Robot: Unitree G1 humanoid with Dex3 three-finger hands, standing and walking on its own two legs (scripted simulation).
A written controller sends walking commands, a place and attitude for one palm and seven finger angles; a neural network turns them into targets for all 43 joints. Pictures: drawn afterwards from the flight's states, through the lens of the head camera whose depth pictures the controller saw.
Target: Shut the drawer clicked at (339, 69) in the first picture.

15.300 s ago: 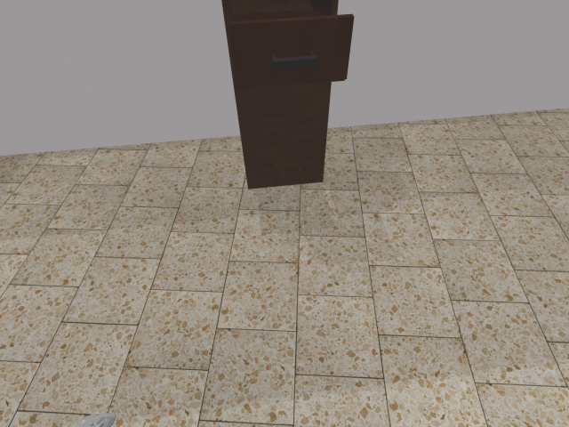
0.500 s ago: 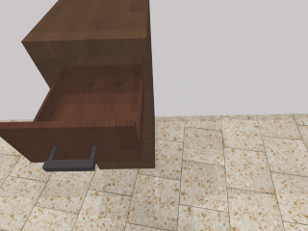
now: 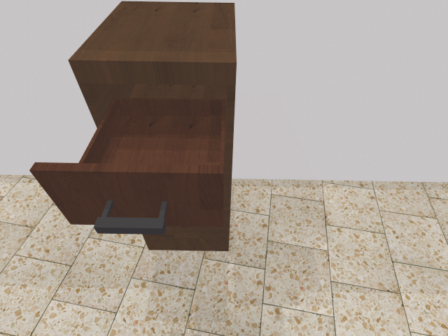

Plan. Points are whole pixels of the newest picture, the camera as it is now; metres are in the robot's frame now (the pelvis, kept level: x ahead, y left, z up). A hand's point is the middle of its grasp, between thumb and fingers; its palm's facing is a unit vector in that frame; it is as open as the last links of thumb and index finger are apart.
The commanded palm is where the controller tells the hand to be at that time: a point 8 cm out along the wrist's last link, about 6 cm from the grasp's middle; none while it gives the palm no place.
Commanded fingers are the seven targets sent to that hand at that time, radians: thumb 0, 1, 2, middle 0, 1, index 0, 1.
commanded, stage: come to a stop and stand still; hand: left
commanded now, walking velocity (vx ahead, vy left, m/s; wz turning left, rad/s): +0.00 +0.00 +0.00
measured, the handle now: (133, 215) +0.33 +0.19 +0.03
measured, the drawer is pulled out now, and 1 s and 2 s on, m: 0.29 0.29 0.29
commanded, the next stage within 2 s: look again from close up in 0.76 s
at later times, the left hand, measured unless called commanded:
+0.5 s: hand out of the picture +0.03 +0.17 -0.18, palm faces +0.01 -0.99 -0.15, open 7.3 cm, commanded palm none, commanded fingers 0.00 0.90 0.90 -0.20 -0.30 -0.20 -0.30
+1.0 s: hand out of the picture +0.05 +0.19 -0.18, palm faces -0.01 -0.99 -0.16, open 7.3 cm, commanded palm none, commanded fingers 0.00 0.90 0.90 -0.20 -0.30 -0.20 -0.30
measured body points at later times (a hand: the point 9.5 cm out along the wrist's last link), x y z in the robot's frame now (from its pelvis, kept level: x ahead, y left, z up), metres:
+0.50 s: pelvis +0.04 +0.02 +0.00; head +0.04 +0.02 +0.45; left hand +0.03 +0.22 -0.16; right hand +0.04 -0.20 -0.15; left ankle +0.01 +0.09 -0.74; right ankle +0.05 -0.10 -0.74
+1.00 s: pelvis +0.06 +0.03 +0.00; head +0.07 +0.04 +0.45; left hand +0.05 +0.24 -0.16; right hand +0.04 -0.19 -0.15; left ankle +0.01 +0.09 -0.74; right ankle +0.05 -0.10 -0.74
